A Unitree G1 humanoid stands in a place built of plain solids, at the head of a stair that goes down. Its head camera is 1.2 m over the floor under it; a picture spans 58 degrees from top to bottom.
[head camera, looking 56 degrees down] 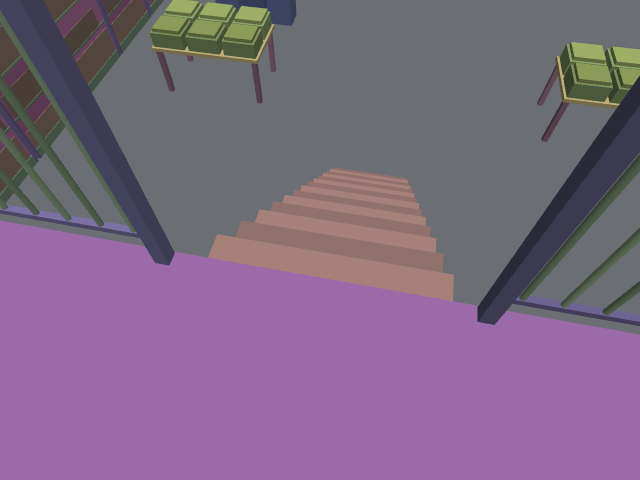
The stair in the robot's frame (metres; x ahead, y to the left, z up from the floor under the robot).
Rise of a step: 0.20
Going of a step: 0.22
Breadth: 0.92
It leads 11 degrees to the right of straight ahead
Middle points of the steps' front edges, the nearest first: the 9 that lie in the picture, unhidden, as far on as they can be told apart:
0.67 0.00 0.00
0.88 -0.05 -0.20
1.10 -0.09 -0.39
1.31 -0.13 -0.59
1.53 -0.18 -0.79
1.74 -0.22 -0.98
1.95 -0.26 -1.18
2.17 -0.31 -1.38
2.38 -0.35 -1.58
